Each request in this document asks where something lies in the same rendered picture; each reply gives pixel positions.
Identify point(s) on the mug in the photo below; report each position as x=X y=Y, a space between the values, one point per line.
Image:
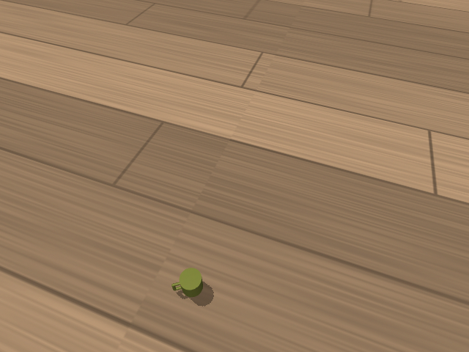
x=190 y=282

